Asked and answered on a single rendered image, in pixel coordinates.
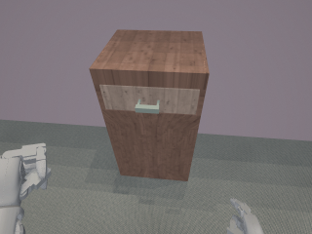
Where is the drawer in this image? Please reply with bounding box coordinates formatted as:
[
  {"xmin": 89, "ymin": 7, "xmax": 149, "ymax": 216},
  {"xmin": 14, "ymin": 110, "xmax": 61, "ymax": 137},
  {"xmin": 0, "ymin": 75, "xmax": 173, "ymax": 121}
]
[{"xmin": 99, "ymin": 84, "xmax": 200, "ymax": 115}]

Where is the robot right hand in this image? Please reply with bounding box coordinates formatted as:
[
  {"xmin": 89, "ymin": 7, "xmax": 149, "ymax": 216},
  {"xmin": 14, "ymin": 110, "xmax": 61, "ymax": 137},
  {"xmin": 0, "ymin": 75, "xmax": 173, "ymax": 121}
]
[{"xmin": 226, "ymin": 197, "xmax": 264, "ymax": 234}]

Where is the left robot forearm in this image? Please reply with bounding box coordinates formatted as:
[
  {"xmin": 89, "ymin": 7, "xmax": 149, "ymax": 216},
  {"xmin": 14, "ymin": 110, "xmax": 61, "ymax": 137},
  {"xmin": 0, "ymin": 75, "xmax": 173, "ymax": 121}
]
[{"xmin": 0, "ymin": 205, "xmax": 25, "ymax": 234}]

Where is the robot left hand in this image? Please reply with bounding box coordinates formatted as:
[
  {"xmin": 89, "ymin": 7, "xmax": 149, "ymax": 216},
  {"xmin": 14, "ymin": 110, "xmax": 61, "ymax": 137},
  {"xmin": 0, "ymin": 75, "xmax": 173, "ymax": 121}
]
[{"xmin": 0, "ymin": 142, "xmax": 51, "ymax": 207}]

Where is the cabinet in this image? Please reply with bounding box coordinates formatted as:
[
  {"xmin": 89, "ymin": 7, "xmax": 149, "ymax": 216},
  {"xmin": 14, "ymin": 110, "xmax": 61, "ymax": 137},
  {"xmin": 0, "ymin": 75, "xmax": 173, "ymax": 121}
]
[{"xmin": 89, "ymin": 29, "xmax": 210, "ymax": 181}]

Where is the handle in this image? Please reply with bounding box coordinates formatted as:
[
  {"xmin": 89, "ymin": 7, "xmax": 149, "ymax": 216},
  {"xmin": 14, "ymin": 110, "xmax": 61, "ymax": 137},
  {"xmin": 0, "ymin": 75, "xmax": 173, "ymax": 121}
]
[{"xmin": 135, "ymin": 98, "xmax": 160, "ymax": 114}]

